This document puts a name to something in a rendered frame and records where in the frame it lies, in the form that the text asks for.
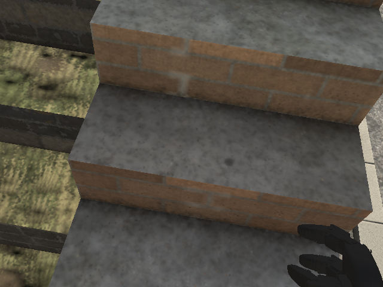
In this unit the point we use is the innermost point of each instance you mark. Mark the robot right hand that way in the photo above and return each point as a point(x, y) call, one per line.
point(356, 269)

